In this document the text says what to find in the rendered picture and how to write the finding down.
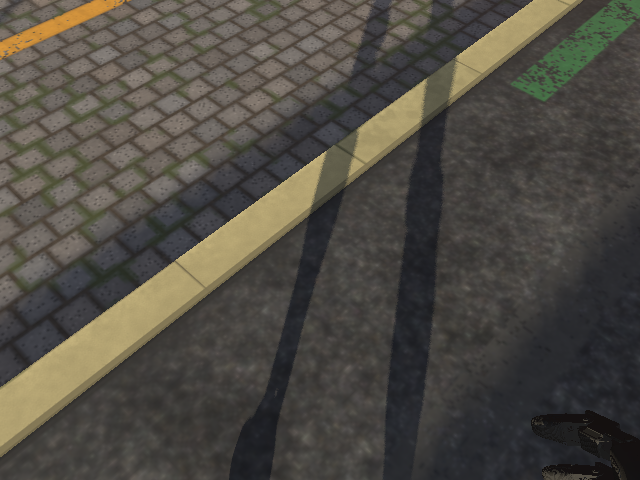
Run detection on robot right hand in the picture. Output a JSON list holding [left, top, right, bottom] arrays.
[[531, 410, 640, 480]]

